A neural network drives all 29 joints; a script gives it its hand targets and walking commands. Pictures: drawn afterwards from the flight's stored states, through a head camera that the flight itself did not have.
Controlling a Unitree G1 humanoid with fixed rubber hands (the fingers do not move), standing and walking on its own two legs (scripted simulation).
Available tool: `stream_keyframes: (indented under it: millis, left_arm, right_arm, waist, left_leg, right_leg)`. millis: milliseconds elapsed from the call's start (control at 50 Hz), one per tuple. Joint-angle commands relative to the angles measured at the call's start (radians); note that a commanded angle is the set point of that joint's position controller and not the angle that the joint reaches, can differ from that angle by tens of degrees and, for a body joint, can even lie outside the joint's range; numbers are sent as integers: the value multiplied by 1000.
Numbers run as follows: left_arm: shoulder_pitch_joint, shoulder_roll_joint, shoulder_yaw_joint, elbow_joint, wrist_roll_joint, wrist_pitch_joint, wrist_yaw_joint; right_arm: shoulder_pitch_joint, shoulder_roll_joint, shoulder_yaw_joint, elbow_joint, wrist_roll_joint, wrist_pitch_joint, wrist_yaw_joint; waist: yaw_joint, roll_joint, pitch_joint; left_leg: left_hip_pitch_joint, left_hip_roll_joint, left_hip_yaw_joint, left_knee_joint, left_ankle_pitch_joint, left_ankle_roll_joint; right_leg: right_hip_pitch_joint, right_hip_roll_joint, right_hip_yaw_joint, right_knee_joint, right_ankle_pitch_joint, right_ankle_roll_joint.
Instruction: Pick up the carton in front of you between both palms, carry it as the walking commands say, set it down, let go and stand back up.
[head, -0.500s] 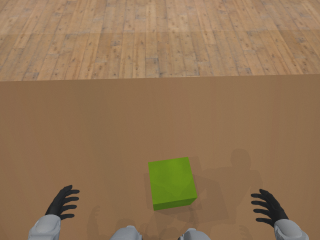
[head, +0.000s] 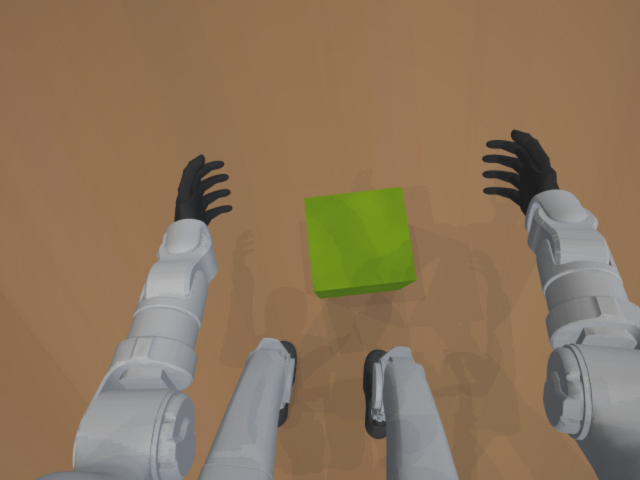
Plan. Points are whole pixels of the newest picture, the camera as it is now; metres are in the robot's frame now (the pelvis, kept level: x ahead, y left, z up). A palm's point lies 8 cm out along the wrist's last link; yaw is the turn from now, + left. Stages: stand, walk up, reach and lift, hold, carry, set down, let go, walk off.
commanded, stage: reach and lift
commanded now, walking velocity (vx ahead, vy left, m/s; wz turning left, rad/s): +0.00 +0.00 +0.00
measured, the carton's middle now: (356, 248) +0.46 -0.02 -0.53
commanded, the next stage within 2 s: none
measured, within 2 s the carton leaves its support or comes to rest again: leaves its support in 1.86 s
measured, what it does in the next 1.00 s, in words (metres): lowers itself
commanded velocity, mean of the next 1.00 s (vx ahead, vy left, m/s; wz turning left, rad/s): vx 0.00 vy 0.00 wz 0.00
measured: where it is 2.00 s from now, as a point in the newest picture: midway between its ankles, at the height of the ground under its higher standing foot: (326, 404)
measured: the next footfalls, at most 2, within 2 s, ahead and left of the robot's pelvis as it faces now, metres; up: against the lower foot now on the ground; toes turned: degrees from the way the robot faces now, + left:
none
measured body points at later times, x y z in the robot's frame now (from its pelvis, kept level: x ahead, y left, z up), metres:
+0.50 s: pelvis +0.01 +0.00 -0.10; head +0.32 -0.03 +0.21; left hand +0.46 +0.18 -0.26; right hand +0.51 -0.21 -0.27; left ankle +0.09 +0.15 -0.62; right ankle +0.08 -0.10 -0.62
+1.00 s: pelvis -0.04 +0.01 -0.27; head +0.32 -0.02 +0.00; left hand +0.46 +0.18 -0.44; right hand +0.50 -0.19 -0.46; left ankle +0.09 +0.15 -0.62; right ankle +0.08 -0.10 -0.62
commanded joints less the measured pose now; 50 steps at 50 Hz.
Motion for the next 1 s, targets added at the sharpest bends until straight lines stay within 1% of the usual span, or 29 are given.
stream_keyframes:
  millis: [0, 40, 80, 180, 240, 280, 320, 380, 460, 500, 540, 580, 620, 680, 760, 820, 880, 940, 980]
  left_arm:
    - [-320, 65, 57, -80, 16, -3, 17]
    - [-371, 54, 87, -64, 30, 2, 21]
    - [-390, 39, 119, -63, 54, 1, 21]
    - [-377, 4, 191, -51, 126, -29, -3]
    - [-360, -6, 218, -38, 156, -65, -20]
    - [-339, -8, 226, -16, 162, -90, -29]
    - [-313, -6, 226, 12, 157, -113, -35]
    - [-291, -2, 202, 30, 126, -142, -35]
    - [-280, 23, 123, 22, 47, -167, -18]
    - [-289, 42, 74, 1, 3, -174, -4]
    - [-310, 50, 34, -28, -29, -174, 10]
    - [-338, 56, 6, -57, -55, -169, 22]
    - [-369, 65, -12, -84, -76, -159, 34]
    - [-425, 77, -23, -73, -91, -137, 49]
    - [-519, 89, -25, 9, -93, -120, 58]
    - [-590, 99, -23, 90, -94, -124, 56]
    - [-650, 113, -20, 166, -96, -139, 50]
    - [-659, 81, -44, 287, -138, -152, 33]
    - [-673, 85, -50, 318, -161, -165, 25]
  right_arm:
    - [-404, -150, -23, -30, -13, -9, 4]
    - [-471, -162, -29, -1, -34, -3, 3]
    - [-503, -162, -39, 15, -62, -1, 2]
    - [-508, -106, -78, 29, -121, -18, 0]
    - [-487, -62, -96, 21, -141, -39, -9]
    - [-459, -36, -99, 23, -141, -54, -18]
    - [-426, -15, -94, 28, -133, -69, -29]
    - [-397, -10, -76, 13, -105, -92, -49]
    - [-387, -61, -31, -40, -40, -121, -76]
    - [-394, -99, -5, -71, -2, -132, -87]
    - [-408, -131, 16, -99, 32, -137, -93]
    - [-429, -158, 34, -124, 63, -138, -96]
    - [-454, -185, 45, -144, 86, -132, -96]
    - [-496, -209, 57, -116, 107, -117, -92]
    - [-564, -220, 75, -15, 125, -106, -85]
    - [-623, -226, 93, 67, 137, -111, -84]
    - [-676, -232, 116, 137, 147, -126, -89]
    - [-714, -237, 153, 185, 160, -147, -98]
    - [-735, -246, 167, 182, 164, -162, -107]
  waist:
    - [21, -94, -776]
    - [20, -106, -835]
    - [18, -120, -900]
    - [15, -136, -908]
    - [10, -137, -888]
    - [7, -136, -881]
    - [3, -133, -881]
    - [-7, -131, -926]
    - [-27, -139, -1053]
    - [-36, -140, -1127]
    - [-43, -130, -1179]
    - [-47, -119, -1206]
    - [-50, -115, -1222]
    - [-48, -108, -1150]
    - [-38, -91, -979]
    - [-33, -78, -888]
    - [-32, -70, -829]
    - [-55, -76, -793]
    - [-67, -87, -808]
  left_leg:
    - [196, -55, 111, -67, -30, -16]
    - [182, -58, 120, -53, -35, -18]
    - [173, -64, 125, -52, -23, -20]
    - [39, -75, 133, -31, 34, -20]
    - [-69, -78, 136, 25, 74, -19]
    - [-144, -79, 137, 78, 97, -18]
    - [-219, -80, 137, 143, 119, -19]
    - [-302, -83, 131, 247, 169, -23]
    - [-343, -87, 120, 380, 252, -28]
    - [-329, -88, 116, 441, 286, -28]
    - [-294, -88, 114, 498, 305, -30]
    - [-262, -87, 115, 550, 292, -31]
    - [-246, -85, 119, 589, 254, -31]
    - [-267, -79, 123, 634, 142, -30]
    - [-314, -67, 120, 684, -1, -24]
    - [-342, -58, 115, 729, -46, -18]
    - [-365, -52, 111, 774, -54, -16]
    - [-390, -53, 108, 821, -32, -19]
    - [-405, -55, 110, 851, -3, -20]
  right_leg:
    - [430, 15, 8, -158, -14, 28]
    - [427, 18, 9, -154, -33, 28]
    - [447, 23, 9, -156, -18, 29]
    - [425, 30, 21, -120, 83, 29]
    - [366, 31, 30, -62, 150, 32]
    - [316, 29, 36, -8, 201, 34]
    - [254, 26, 41, 62, 257, 37]
    - [173, 22, 44, 179, 353, 40]
    - [133, 14, 37, 331, 480, 44]
    - [119, 14, 28, 396, 502, 46]
    - [83, 18, 14, 450, 477, 44]
    - [34, 20, 1, 498, 420, 41]
    - [-3, 18, -11, 537, 353, 38]
    - [-101, 10, -24, 581, 204, 36]
    - [-259, -9, -23, 620, 11, 29]
    - [-331, -23, -12, 656, -59, 22]
    - [-365, -34, 2, 694, -79, 18]
    - [-377, -46, 12, 724, -63, 16]
    - [-356, -50, 18, 745, -29, 16]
